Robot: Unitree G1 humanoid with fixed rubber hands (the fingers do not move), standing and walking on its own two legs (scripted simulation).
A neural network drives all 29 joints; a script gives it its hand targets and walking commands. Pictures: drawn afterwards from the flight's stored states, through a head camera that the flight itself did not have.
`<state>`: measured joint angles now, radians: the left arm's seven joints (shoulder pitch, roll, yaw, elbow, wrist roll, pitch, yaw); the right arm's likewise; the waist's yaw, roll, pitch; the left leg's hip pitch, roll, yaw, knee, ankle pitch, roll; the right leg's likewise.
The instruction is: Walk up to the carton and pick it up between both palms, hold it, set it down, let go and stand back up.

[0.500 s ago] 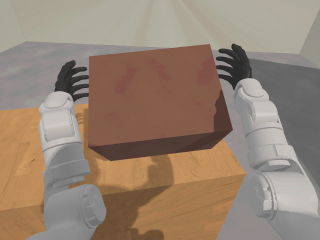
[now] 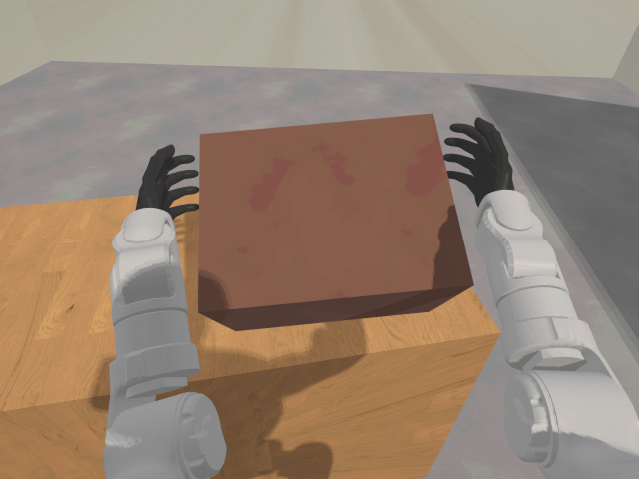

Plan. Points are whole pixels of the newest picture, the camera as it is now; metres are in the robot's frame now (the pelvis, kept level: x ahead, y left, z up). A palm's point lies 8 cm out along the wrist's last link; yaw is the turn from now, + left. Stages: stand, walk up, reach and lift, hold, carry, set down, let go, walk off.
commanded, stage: set down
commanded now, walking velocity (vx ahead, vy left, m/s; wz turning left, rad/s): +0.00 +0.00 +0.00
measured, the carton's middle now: (325, 231) +0.44 +0.01 +0.12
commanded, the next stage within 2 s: none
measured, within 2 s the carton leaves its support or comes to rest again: neither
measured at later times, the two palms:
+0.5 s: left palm (168, 223) +0.40 +0.22 +0.17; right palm (470, 198) +0.41 -0.18 +0.19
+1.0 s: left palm (165, 228) +0.41 +0.23 +0.15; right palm (458, 206) +0.42 -0.17 +0.17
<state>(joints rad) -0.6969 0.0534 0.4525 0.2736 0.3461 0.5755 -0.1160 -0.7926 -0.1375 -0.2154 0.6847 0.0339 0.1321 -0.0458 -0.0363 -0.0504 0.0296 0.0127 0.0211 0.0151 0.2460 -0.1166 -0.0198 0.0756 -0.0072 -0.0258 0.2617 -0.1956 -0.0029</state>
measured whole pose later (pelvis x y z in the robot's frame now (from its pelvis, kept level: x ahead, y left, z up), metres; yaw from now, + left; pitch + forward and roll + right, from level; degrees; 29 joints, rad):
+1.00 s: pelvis +0.01 +0.00 +0.00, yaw -1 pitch -1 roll +0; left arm -0.83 0.09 0.52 0.69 0.33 0.33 -0.04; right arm -0.87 -0.07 -0.49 0.92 -0.21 -0.01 0.01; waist 0.03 -0.06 0.00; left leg -0.11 0.03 0.05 0.24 -0.10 -0.02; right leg -0.06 -0.01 -0.04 0.27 -0.18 0.00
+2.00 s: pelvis +0.02 +0.00 +0.00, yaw -5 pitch +7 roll +1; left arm -0.86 0.08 0.61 0.65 0.32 0.24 -0.04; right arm -0.93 -0.05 -0.49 0.87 -0.29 0.00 0.01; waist 0.08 -0.01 0.00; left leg -0.25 0.04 0.13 0.28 -0.14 -0.01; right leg -0.26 -0.02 -0.02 0.36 -0.22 0.00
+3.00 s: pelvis +0.02 +0.01 +0.00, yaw -5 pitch +7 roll +0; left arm -0.88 0.10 0.63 0.85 0.35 0.07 -0.06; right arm -0.89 -0.06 -0.57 0.92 -0.32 -0.07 0.04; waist 0.10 -0.02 -0.02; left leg -0.25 0.04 0.14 0.26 -0.13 -0.01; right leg -0.24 -0.02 -0.05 0.30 -0.18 0.00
